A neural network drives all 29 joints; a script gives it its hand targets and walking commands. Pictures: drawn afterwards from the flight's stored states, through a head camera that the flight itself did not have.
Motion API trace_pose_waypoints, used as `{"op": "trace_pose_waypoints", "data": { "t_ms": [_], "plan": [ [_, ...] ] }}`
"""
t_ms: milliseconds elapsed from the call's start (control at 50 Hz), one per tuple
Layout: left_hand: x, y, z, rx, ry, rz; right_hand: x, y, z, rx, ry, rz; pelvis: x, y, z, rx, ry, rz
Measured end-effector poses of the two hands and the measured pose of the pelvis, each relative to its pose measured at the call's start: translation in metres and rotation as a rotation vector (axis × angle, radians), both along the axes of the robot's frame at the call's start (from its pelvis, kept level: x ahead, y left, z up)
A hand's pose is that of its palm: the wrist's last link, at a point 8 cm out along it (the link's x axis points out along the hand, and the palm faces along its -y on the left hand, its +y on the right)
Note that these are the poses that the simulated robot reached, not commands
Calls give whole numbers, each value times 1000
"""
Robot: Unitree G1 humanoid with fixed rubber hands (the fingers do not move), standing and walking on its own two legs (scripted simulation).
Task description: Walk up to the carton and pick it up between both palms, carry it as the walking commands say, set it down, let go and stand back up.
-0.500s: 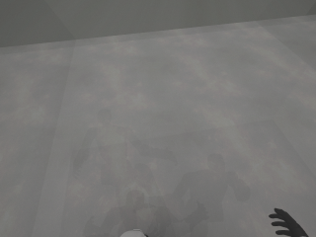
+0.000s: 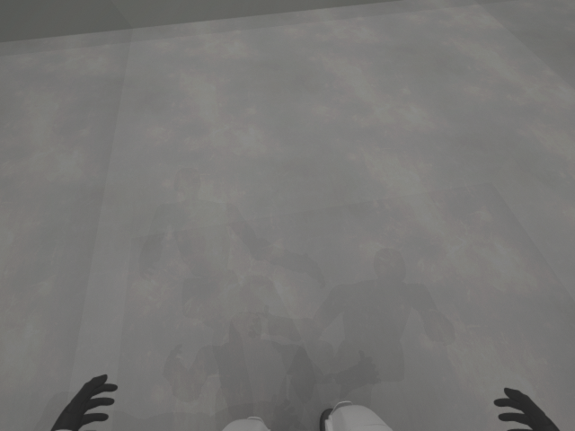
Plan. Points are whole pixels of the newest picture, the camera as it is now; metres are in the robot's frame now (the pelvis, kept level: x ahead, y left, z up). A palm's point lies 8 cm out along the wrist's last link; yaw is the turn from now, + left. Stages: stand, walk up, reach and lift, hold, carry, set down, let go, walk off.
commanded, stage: walk up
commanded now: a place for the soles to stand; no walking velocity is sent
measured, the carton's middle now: out of the picture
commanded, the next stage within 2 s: none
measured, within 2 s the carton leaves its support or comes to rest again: neither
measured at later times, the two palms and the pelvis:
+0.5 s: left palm out of the picture -0.05 +0.28 -0.06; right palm out of the picture -0.04 -0.37 -0.09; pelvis -0.13 -0.03 +0.01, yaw -5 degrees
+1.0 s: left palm out of the picture -0.12 +0.28 -0.08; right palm out of the picture -0.19 -0.36 -0.08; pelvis -0.27 -0.02 +0.00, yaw -7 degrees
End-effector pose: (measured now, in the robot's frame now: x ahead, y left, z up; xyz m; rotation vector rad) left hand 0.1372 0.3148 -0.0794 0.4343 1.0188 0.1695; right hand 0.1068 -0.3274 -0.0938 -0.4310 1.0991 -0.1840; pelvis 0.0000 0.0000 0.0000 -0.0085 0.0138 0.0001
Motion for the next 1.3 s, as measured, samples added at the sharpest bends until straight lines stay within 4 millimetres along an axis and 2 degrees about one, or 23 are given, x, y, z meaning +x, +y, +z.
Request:
{"op": "trace_pose_waypoints", "data": {
  "t_ms": [80,220,320,380,420,480,560,620,700,820,860,1000,1100,1160,1200,1240,1300],
  "plan": [
    [-26,6,-3,-22,-2,1,-27,7,11,-26,-16,5,-24,8,3,-13,-33,-10],
    [-97,14,-5,-10,82,14,-56,2,23,-46,-69,-6,-59,5,6,-22,-56,-26],
    [-137,4,-4,16,109,11,-84,-12,16,-29,-87,-33,-84,-7,2,-3,-84,-49],
    [-164,-7,-4,46,138,-7,-105,-28,5,-13,-96,-59,-102,-20,-5,28,-90,-73],
    [-180,-16,0,54,158,-7,-122,-34,-1,4,-74,-71,-114,-26,-2,34,-99,-75],
    [-186,-27,11,61,153,-23,-143,-39,0,27,-54,-96,-126,-33,7,50,-91,-85],
    [-168,-38,20,61,97,-60,-170,-45,-2,35,1,-105,-143,-38,12,54,-33,-84],
    [-160,-44,19,50,65,-85,-189,-45,-5,33,32,-103,-159,-39,11,50,8,-84],
    [-168,-44,12,32,47,-93,-211,-40,-5,26,36,-100,-181,-35,8,37,25,-84],
    [-193,-36,-3,-14,11,-90,-248,-24,-1,-5,13,-87,-218,-20,1,8,0,-87],
    [-204,-36,-2,-25,7,-94,-261,-22,5,-16,2,-88,-229,-16,3,2,-16,-95],
    [-261,-31,-5,-24,61,-105,-300,-31,17,-46,-51,-113,-266,-20,4,-16,-52,-128],
    [-297,-44,-4,6,90,-126,-336,-50,8,-37,-65,-148,-292,-35,-1,5,-78,-167],
    [-322,-55,-5,40,123,-150,-363,-67,-5,-24,-57,-179,-311,-48,-7,35,-83,-194],
    [-335,-65,1,41,134,-153,-381,-69,-7,-5,-25,-196,-322,-53,-2,37,-88,-198],
    [-339,-73,9,45,135,-167,-395,-72,-5,12,-19,-218,-330,-57,5,46,-82,-210],
    [-332,-83,17,49,106,-196,-415,-76,-3,21,1,-235,-343,-62,10,50,-51,-217]
  ]
}}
